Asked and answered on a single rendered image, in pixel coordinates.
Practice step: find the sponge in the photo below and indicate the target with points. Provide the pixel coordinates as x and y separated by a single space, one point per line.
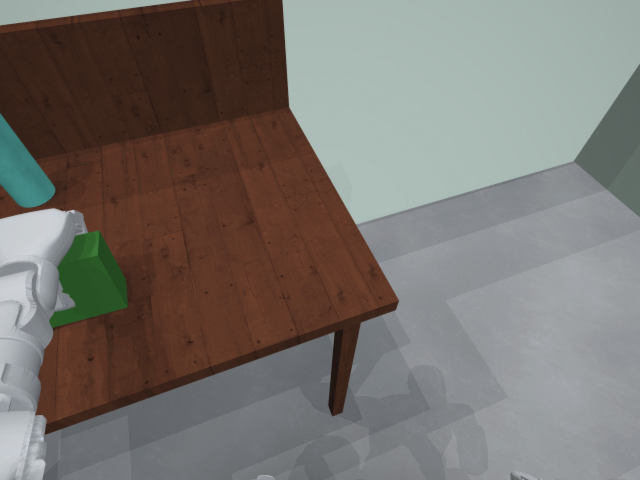
91 276

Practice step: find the left robot upper arm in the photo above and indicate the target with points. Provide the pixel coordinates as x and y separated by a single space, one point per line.
22 445

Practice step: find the robot left forearm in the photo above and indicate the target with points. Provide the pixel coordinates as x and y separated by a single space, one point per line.
28 295

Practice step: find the table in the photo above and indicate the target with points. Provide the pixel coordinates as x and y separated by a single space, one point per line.
168 127

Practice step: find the robot left hand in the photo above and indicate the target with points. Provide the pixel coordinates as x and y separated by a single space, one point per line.
47 234

